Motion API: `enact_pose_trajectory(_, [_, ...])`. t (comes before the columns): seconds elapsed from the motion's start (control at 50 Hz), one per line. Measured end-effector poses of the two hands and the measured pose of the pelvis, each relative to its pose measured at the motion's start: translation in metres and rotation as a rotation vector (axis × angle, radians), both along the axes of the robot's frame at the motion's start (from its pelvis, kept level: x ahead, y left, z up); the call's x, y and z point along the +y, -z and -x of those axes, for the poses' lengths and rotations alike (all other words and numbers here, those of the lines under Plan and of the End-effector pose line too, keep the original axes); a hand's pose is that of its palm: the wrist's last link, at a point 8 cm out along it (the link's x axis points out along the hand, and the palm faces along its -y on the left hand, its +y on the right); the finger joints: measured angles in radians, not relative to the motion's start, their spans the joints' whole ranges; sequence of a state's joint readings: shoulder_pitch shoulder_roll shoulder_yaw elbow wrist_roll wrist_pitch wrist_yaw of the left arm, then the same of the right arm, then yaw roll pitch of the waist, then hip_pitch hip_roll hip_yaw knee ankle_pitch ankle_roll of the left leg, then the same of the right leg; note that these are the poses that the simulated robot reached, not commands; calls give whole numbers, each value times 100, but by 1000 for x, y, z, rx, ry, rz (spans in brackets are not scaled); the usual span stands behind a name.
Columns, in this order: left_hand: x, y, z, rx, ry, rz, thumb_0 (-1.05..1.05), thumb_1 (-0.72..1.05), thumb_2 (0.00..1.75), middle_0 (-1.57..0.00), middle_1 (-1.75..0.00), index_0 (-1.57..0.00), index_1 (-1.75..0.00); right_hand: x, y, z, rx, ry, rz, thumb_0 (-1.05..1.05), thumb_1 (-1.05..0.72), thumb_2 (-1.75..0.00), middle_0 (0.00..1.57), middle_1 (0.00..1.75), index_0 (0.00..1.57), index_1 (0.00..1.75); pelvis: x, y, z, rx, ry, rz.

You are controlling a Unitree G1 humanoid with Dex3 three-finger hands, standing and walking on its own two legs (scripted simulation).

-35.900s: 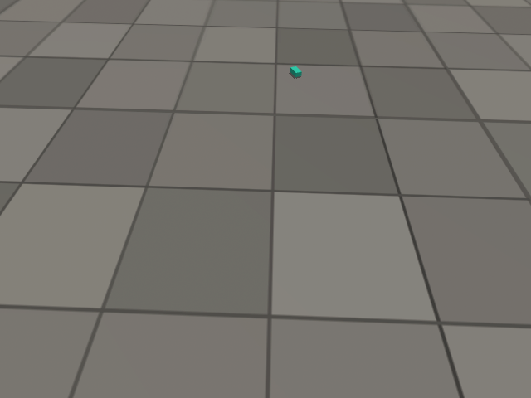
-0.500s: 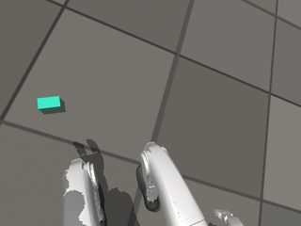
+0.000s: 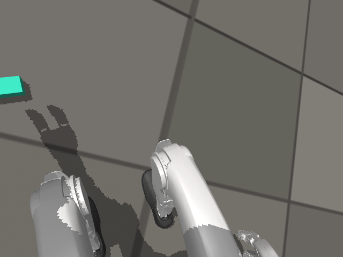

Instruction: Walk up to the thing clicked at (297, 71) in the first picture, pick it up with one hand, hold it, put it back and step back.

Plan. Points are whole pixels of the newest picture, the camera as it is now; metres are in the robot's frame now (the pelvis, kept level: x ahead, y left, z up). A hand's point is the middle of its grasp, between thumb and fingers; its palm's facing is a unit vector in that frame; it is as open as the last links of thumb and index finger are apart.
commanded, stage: approach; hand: left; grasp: from above
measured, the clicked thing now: (4, 87) +0.57 +0.27 -0.39
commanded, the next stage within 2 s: rest palm in 1.06 s
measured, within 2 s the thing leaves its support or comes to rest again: neither
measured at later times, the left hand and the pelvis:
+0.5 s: hand (8, 80) +0.56 +0.24 -0.30, palm faces -0.45 -0.04 -0.89, open 14.1 cm; pelvis +0.01 +0.00 -0.08, yaw -5 degrees
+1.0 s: hand out of the picture +0.51 +0.29 -0.27, palm faces -0.62 -0.06 -0.79, open 13.9 cm; pelvis -0.01 +0.00 -0.08, yaw -5 degrees
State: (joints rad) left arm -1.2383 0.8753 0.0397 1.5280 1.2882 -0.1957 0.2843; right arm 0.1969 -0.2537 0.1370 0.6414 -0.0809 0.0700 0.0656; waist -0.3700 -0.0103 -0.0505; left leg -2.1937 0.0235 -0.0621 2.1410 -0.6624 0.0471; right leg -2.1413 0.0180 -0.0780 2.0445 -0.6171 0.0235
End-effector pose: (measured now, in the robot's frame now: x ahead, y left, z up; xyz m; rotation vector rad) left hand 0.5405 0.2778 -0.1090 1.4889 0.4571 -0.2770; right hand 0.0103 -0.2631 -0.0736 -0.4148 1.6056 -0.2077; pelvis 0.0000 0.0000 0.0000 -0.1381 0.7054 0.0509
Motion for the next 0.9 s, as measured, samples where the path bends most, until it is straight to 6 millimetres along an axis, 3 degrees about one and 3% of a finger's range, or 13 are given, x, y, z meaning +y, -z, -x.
enact_pose_trajectory(0.22, [-11,85,-5,70,21,-30,0,-46,92,-17,-95,-16,-94,6,60,7,23,-23,-42,0,-91,-90,20,30,21,30,-5,58,3,-41,13,17])
enact_pose_trajectory(0.32, [-23,112,-10,99,77,-6,0,-47,94,-15,-95,-15,-95,9,67,5,37,-57,-44,0,-91,-90,20,30,21,30,-5,70,-1,-64,23,32])
enact_pose_trajectory(0.44, [-37,133,-19,47,122,28,0,-50,96,-14,-94,-13,-95,10,61,4,50,-96,-22,0,-90,-90,20,30,21,30,-4,77,-5,-82,33,54])
enact_pose_trajectory(0.54, [-39,131,-31,-40,101,16,0,-53,98,-14,-91,-12,-93,9,53,7,51,-101,-10,0,-90,-89,20,30,21,30,-4,79,-7,-86,40,63])
enact_pose_trajectory(0.68, [-17,103,-39,-81,7,-64,0,-55,99,-14,-87,-11,-91,8,52,13,23,-85,-24,0,-91,-90,20,30,21,30,-2,79,-5,-86,47,74])
enact_pose_trajectory(0.8, [23,79,-18,26,-88,-108,0,-56,99,-14,-89,-10,-92,5,58,10,7,-88,-41,0,-91,-90,20,30,21,30,1,77,0,-101,40,75])
enact_pose_trajectory(0.9, [34,83,5,164,-43,-57,0,-51,95,-11,-96,-11,-96,0,60,5,31,-146,-33,0,-91,-90,20,30,21,30,1,75,6,-126,30,76])
